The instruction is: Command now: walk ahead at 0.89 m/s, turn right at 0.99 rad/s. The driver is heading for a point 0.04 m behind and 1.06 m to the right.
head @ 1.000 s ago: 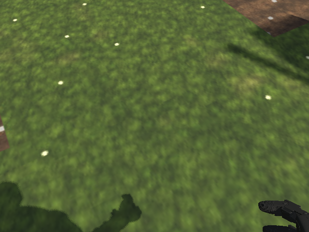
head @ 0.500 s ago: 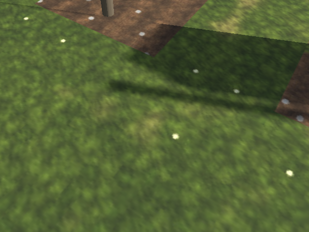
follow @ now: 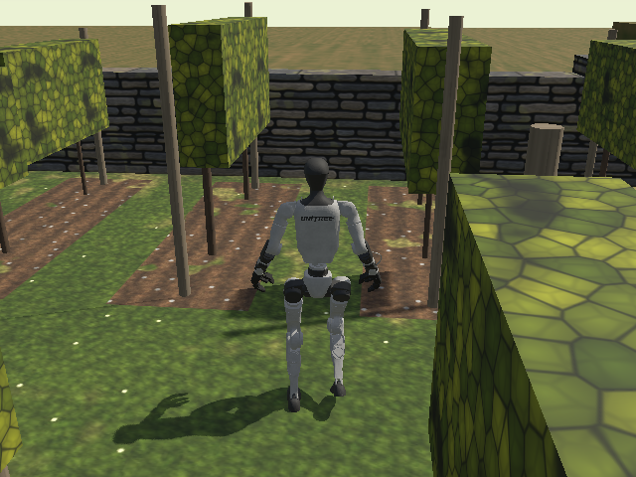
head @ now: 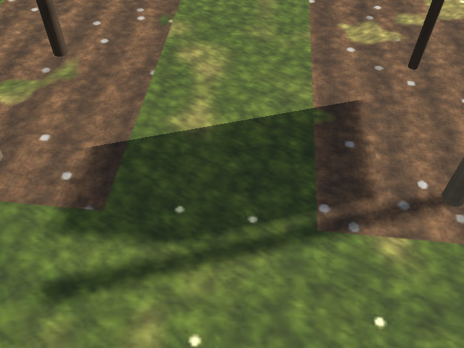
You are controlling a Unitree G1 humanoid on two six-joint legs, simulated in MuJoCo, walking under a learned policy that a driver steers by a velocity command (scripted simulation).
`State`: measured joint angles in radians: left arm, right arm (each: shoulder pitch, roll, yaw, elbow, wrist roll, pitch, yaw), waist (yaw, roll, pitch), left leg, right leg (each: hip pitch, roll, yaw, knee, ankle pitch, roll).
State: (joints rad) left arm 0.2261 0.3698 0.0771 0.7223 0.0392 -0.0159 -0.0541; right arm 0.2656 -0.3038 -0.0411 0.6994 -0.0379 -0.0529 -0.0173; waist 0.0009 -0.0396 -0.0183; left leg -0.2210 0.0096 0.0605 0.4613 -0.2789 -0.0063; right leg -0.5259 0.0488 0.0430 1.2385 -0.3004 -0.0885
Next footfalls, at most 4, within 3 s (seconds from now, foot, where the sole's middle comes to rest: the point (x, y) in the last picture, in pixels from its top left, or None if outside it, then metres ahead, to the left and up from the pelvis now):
0.32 right None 0.40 -0.11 -0.77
0.74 left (297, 243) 0.86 -0.20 -0.77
1.24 right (442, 268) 0.78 -0.66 -0.77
1.58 left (447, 226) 0.94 -0.73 -0.77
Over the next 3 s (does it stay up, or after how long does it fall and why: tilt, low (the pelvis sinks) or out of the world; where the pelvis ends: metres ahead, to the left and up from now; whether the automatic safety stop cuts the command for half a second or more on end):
stays up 0.45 -1.72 0.00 its command is cut before an obstacle after 0.7 s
